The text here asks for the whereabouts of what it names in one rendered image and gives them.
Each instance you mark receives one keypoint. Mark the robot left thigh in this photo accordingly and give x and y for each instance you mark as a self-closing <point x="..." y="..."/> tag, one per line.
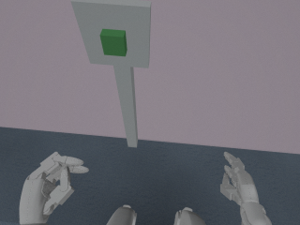
<point x="123" y="216"/>

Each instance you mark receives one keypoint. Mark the robot thigh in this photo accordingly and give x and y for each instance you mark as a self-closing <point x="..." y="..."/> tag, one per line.
<point x="187" y="217"/>
<point x="123" y="216"/>

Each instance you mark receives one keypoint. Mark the panel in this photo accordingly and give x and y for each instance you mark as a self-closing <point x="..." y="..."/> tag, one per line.
<point x="134" y="17"/>

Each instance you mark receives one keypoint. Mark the left robot hand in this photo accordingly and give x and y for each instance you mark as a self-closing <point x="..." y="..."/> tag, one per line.
<point x="37" y="188"/>

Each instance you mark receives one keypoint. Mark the robot right forearm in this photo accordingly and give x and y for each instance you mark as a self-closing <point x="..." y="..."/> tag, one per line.
<point x="253" y="213"/>

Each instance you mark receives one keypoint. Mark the button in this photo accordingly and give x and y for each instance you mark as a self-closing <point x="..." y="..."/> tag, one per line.
<point x="114" y="42"/>

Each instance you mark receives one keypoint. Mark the right robot hand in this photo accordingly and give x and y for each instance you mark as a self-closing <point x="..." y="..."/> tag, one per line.
<point x="243" y="189"/>

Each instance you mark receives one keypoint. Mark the robot right thigh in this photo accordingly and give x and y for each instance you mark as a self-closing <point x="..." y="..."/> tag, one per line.
<point x="187" y="217"/>

